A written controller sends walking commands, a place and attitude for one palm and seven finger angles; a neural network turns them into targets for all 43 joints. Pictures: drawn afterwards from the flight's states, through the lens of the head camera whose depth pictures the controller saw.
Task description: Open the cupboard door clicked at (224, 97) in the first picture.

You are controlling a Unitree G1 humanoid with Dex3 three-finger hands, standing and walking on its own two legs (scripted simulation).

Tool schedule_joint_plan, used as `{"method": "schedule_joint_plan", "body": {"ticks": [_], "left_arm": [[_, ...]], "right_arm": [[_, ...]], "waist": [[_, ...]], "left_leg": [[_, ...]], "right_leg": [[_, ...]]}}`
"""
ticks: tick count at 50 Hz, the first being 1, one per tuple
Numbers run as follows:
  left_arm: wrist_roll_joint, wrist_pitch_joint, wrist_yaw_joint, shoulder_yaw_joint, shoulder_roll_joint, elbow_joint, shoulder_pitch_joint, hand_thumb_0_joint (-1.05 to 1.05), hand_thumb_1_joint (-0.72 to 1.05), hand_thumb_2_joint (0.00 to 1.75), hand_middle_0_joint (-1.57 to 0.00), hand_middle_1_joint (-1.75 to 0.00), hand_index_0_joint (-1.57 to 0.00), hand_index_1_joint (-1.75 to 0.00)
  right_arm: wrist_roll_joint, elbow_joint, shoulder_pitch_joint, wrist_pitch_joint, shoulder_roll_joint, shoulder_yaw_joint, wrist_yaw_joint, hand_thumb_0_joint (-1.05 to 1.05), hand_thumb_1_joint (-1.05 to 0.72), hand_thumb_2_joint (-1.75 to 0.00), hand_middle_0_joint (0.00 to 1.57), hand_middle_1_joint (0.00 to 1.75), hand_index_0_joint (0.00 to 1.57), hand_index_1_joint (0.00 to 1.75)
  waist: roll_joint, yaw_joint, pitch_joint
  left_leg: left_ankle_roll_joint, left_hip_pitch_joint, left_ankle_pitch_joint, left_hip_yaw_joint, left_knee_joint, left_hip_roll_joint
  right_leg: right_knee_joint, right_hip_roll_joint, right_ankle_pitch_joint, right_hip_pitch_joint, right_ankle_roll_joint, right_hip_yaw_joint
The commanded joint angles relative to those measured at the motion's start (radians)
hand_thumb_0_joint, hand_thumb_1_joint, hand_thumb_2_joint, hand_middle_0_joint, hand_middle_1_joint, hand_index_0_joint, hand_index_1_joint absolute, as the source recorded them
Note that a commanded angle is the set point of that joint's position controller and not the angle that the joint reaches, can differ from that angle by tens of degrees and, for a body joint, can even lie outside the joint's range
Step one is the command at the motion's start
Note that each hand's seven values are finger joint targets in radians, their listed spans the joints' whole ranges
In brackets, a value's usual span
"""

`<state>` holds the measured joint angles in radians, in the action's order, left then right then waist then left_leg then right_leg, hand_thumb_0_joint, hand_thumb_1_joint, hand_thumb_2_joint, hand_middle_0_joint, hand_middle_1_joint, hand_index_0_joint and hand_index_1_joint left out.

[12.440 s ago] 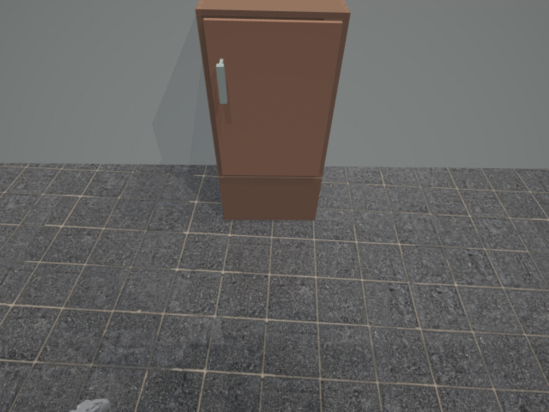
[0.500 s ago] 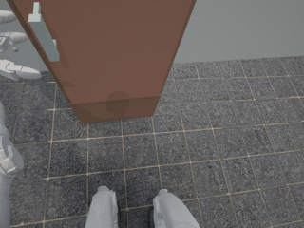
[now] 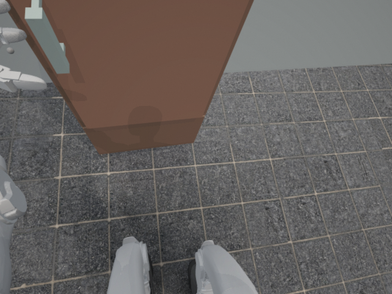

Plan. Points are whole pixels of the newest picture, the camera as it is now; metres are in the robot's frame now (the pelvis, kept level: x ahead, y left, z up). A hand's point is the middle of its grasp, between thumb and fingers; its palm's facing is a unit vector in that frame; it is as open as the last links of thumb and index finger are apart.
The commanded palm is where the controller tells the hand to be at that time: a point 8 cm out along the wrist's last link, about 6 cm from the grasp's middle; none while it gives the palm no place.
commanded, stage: move the hooked fingers beside the handle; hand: left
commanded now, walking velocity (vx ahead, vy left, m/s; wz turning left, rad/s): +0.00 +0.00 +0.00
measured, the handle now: (50, 35) +0.57 +0.22 +0.07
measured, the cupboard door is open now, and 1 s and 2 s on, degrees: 0 0 0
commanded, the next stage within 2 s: slide the fingers in behind the handle in 0.40 s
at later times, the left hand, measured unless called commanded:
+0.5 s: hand (17, 52) +0.54 +0.27 +0.07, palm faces +0.11 -0.99 -0.02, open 14.0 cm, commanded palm +0.52 +0.29 +0.07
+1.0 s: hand (21, 52) +0.53 +0.26 +0.07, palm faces +0.13 -0.99 -0.02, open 14.2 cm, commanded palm +0.52 +0.26 +0.07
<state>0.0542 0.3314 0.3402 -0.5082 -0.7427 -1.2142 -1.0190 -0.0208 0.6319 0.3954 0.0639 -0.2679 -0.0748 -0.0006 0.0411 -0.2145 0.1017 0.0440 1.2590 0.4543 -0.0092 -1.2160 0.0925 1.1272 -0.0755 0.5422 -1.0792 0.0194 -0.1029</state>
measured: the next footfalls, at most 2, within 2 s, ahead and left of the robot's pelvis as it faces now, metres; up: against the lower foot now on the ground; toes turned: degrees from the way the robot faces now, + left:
none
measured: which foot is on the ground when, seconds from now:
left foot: down 0.00-1.00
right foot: down 0.00-1.00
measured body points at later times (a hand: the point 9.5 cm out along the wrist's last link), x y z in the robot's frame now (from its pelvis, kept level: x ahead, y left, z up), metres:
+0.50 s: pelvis +0.00 +0.00 +0.00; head +0.17 +0.05 +0.41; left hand +0.52 +0.32 +0.07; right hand +0.00 -0.26 -0.10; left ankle +0.05 +0.09 -0.63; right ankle -0.01 -0.12 -0.63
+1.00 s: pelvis +0.00 +0.00 +0.00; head +0.17 +0.04 +0.42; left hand +0.52 +0.31 +0.08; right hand +0.00 -0.27 -0.10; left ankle +0.05 +0.09 -0.63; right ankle -0.01 -0.12 -0.63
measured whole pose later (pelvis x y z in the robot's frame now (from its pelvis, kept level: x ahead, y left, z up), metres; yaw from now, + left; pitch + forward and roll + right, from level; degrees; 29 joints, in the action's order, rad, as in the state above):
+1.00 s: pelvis +0.00 +0.00 +0.00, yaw +2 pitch +28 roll -7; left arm 0.08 0.35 0.25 -0.41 -0.66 -1.22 -1.03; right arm -0.03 0.66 0.39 0.05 -0.27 -0.06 -0.01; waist 0.04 -0.19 0.11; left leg 0.04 1.25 0.45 -0.03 -1.21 0.07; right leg 1.13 -0.06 0.55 -1.06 0.03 -0.12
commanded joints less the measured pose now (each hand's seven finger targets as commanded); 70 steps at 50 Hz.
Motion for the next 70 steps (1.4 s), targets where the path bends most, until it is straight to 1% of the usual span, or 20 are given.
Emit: {"method": "schedule_joint_plan", "body": {"ticks": [1, 11, 12, 14, 15, 21, 25, 28, 29, 31, 35, 42, 44, 48, 54, 59, 62, 64, 66, 70], "left_arm": [[0.019, 0.052, 0.003, 0.022, -0.238, 0.176, -0.413, 0.00, -0.50, 0.30, -0.30, -1.20, -0.30, -1.20], [0.013, 0.086, -0.023, 0.005, -0.246, 0.194, -0.432, 0.00, -0.50, 0.30, -0.30, -1.20, -0.30, -1.20], [0.011, 0.082, -0.023, 0.033, -0.208, 0.185, -0.428, 0.00, -0.50, 0.30, -0.30, -1.20, -0.30, -1.20], [0.015, 0.090, -0.030, -0.010, -0.256, 0.207, -0.428, 0.00, -0.50, 0.30, -0.30, -1.20, -0.30, -1.20], [0.015, 0.086, -0.029, 0.001, -0.239, 0.197, -0.408, 0.00, -0.50, 0.30, -0.30, -1.20, -0.30, -1.20], [0.007, 0.092, -0.036, -0.031, -0.303, 0.208, -0.455, 0.00, -0.50, 0.30, -0.30, -1.20, -0.30, -1.20], [0.012, 0.099, -0.022, -0.018, -0.281, 0.210, -0.429, 0.00, -0.50, 0.30, -0.30, -1.20, -0.30, -1.20], [0.027, 0.083, -0.010, 0.044, -0.185, 0.199, -0.426, 0.00, -0.50, 0.30, -0.30, -1.20, -0.30, -1.20], [0.026, 0.074, -0.012, 0.016, -0.220, 0.178, -0.407, 0.00, -0.50, 0.30, -0.30, -1.20, -0.30, -1.20], [0.033, 0.062, -0.014, 0.041, -0.187, 0.182, -0.425, 0.00, -0.50, 0.30, -0.30, -1.20, -0.30, -1.20], [0.020, 0.079, -0.036, 0.051, -0.169, 0.214, -0.441, 0.00, -0.50, 0.30, -0.30, -1.20, -0.30, -1.20], [0.022, 0.086, -0.045, 0.113, -0.094, 0.204, -0.469, 0.00, -0.50, 0.30, -0.30, -1.20, -0.30, -1.20], [0.020, 0.088, -0.050, 0.095, -0.121, 0.195, -0.481, 0.00, -0.50, 0.30, -0.30, -1.20, -0.30, -1.20], [0.027, 0.094, -0.053, 0.150, -0.030, 0.225, -0.482, 0.00, -0.50, 0.30, -0.30, -1.20, -0.30, -1.20], [0.030, 0.104, -0.070, 0.171, 0.013, 0.267, -0.502, 0.00, -0.50, 0.30, -0.30, -1.20, -0.30, -1.20], [0.030, 0.113, -0.087, 0.222, 0.089, 0.255, -0.501, 0.00, -0.50, 0.30, -0.30, -1.20, -0.30, -1.20], [0.030, 0.125, -0.099, 0.232, 0.112, 0.288, -0.495, 0.00, -0.50, 0.30, -0.30, -1.20, -0.30, -1.20], [0.029, 0.131, -0.104, 0.276, 0.169, 0.286, -0.508, 0.00, -0.50, 0.30, -0.30, -1.20, -0.30, -1.20], [0.029, 0.132, -0.111, 0.277, 0.169, 0.270, -0.514, 0.00, -0.50, 0.30, -0.30, -1.20, -0.30, -1.20], [0.029, 0.147, -0.124, 0.337, 0.255, 0.300, -0.522, 0.00, -0.50, 0.30, -0.30, -1.20, -0.30, -1.20]], "right_arm": [[0.006, -0.016, 0.208, 0.000, -0.216, 0.080, 0.020, 0.00, -0.90, -0.90, 0.20, 0.30, 0.20, 0.30], [-0.004, -0.024, 0.203, 0.001, -0.219, 0.082, 0.018, 0.00, -0.90, -0.90, 0.20, 0.30, 0.20, 0.30], [-0.003, -0.025, 0.202, 0.002, -0.216, 0.084, 0.016, 0.00, -0.90, -0.90, 0.20, 0.30, 0.20, 0.30], [-0.005, -0.026, 0.204, 0.004, -0.221, 0.084, 0.016, 0.00, -0.90, -0.90, 0.20, 0.30, 0.20, 0.30], [-0.002, -0.032, 0.201, 0.006, -0.218, 0.084, 0.015, 0.00, -0.90, -0.90, 0.20, 0.30, 0.20, 0.30], [-0.001, -0.028, 0.196, 0.007, -0.219, 0.078, 0.021, 0.00, -0.90, -0.90, 0.20, 0.30, 0.20, 0.30], [0.001, -0.019, 0.200, 0.006, -0.217, 0.081, 0.018, 0.00, -0.90, -0.90, 0.20, 0.30, 0.20, 0.30], [0.002, -0.016, 0.200, 0.004, -0.210, 0.083, 0.015, 0.00, -0.90, -0.90, 0.20, 0.30, 0.20, 0.30], [0.003, -0.016, 0.203, 0.006, -0.215, 0.083, 0.018, 0.00, -0.90, -0.90, 0.20, 0.30, 0.20, 0.30], [0.004, -0.016, 0.202, 0.003, -0.211, 0.082, 0.018, 0.00, -0.90, -0.90, 0.20, 0.30, 0.20, 0.30], [-0.003, -0.008, 0.209, -0.004, -0.205, 0.086, 0.013, 0.00, -0.90, -0.90, 0.20, 0.30, 0.20, 0.30], [-0.001, 0.002, 0.198, -0.009, -0.202, 0.088, 0.009, 0.00, -0.90, -0.90, 0.20, 0.30, 0.20, 0.30], [-0.003, 0.008, 0.204, -0.010, -0.207, 0.087, 0.011, 0.00, -0.90, -0.90, 0.20, 0.30, 0.20, 0.30], [-0.008, 0.011, 0.207, -0.015, -0.199, 0.094, 0.005, 0.00, -0.90, -0.90, 0.20, 0.30, 0.20, 0.30], [-0.013, 0.022, 0.205, -0.019, -0.195, 0.101, -0.003, 0.00, -0.90, -0.90, 0.20, 0.30, 0.20, 0.30], [-0.014, 0.032, 0.203, -0.020, -0.191, 0.107, -0.010, 0.00, -0.90, -0.90, 0.20, 0.30, 0.20, 0.30], [-0.020, 0.036, 0.202, -0.021, -0.188, 0.111, -0.017, 0.00, -0.90, -0.90, 0.20, 0.30, 0.20, 0.30], [-0.020, 0.039, 0.199, -0.021, -0.182, 0.114, -0.022, 0.00, -0.90, -0.90, 0.20, 0.30, 0.20, 0.30], [-0.022, 0.045, 0.200, -0.020, -0.183, 0.113, -0.024, 0.00, -0.90, -0.90, 0.20, 0.30, 0.20, 0.30], [-0.026, 0.048, 0.194, -0.022, -0.176, 0.121, -0.032, 0.00, -0.90, -0.90, 0.20, 0.30, 0.20, 0.30]], "waist": [[0.237, -0.012, 0.503], [0.247, -0.002, 0.549], [0.236, -0.011, 0.541], [0.243, 0.005, 0.569], [0.229, 0.007, 0.569], [0.212, -0.003, 0.558], [0.246, 0.004, 0.579], [0.234, -0.015, 0.553], [0.228, -0.003, 0.544], [0.197, -0.016, 0.525], [0.231, -0.011, 0.558], [0.221, -0.034, 0.513], [0.232, -0.033, 0.516], [0.252, -0.037, 0.545], [0.255, -0.034, 0.576], [0.239, -0.047, 0.536], [0.255, -0.037, 0.566], [0.255, -0.052, 0.560], [0.235, -0.054, 0.532], [0.261, -0.059, 0.556]], "left_leg": [[-0.008, -0.689, -0.400, -0.114, 0.112, -0.012], [-0.015, -0.721, -0.435, -0.129, 0.105, -0.012], [-0.016, -0.724, -0.432, -0.132, 0.106, -0.012], [-0.015, -0.732, -0.451, -0.128, 0.102, -0.012], [-0.014, -0.721, -0.442, -0.126, 0.105, -0.016], [-0.005, -0.661, -0.409, -0.112, 0.091, -0.016], [-0.012, -0.706, -0.444, -0.118, 0.090, -0.014], [-0.007, -0.712, -0.434, -0.120, 0.095, -0.016], [-0.010, -0.697, -0.421, -0.120, 0.101, -0.014], [-0.003, -0.664, -0.389, -0.111, 0.101, -0.018], [-0.006, -0.697, -0.421, -0.113, 0.094, -0.019], [-0.004, -0.677, -0.354, -0.109, 0.101, -0.023], [-0.006, -0.689, -0.368, -0.117, 0.103, -0.020], [-0.009, -0.745, -0.405, -0.129, 0.104, -0.022], [-0.013, -0.780, -0.428, -0.132, 0.107, -0.024], [-0.017, -0.795, -0.408, -0.141, 0.118, -0.025], [-0.021, -0.828, -0.442, -0.144, 0.121, -0.028], [-0.022, -0.844, -0.461, -0.148, 0.118, -0.028], [-0.020, -0.818, -0.433, -0.144, 0.121, -0.030], [-0.028, -0.884, -0.470, -0.160, 0.127, -0.028]], "right_leg": [[-0.140, -0.013, -0.291, -0.016, 0.005, 0.037], [-0.117, -0.008, -0.294, -0.028, 0.010, 0.032], [-0.117, -0.010, -0.291, -0.038, 0.009, 0.030], [-0.116, -0.009, -0.307, -0.016, 0.009, 0.033], [-0.119, -0.010, -0.304, -0.006, 0.008, 0.034], [-0.118, -0.010, -0.311, 0.026, 0.004, 0.046], [-0.116, -0.012, -0.325, 0.012, 0.008, 0.042], [-0.124, -0.012, -0.317, -0.009, 0.007, 0.039], [-0.126, -0.012, -0.307, -0.002, 0.007, 0.037], [-0.136, -0.011, -0.301, 0.011, 0.002, 0.042], [-0.131, -0.011, -0.316, 0.001, 0.006, 0.045], [-0.144, -0.011, -0.273, -0.021, 0.006, 0.046], [-0.138, -0.010, -0.276, -0.030, 0.009, 0.044], [-0.134, -0.010, -0.287, -0.051, 0.014, 0.036], [-0.139, -0.011, -0.300, -0.041, 0.015, 0.034], [-0.148, -0.010, -0.282, -0.072, 0.017, 0.027], [-0.148, -0.010, -0.301, -0.051, 0.021, 0.024], [-0.148, -0.010, -0.308, -0.074, 0.020, 0.021], [-0.153, -0.010, -0.302, -0.060, 0.020, 0.022], [-0.150, -0.010, -0.303, -0.090, 0.023, 0.014]]}}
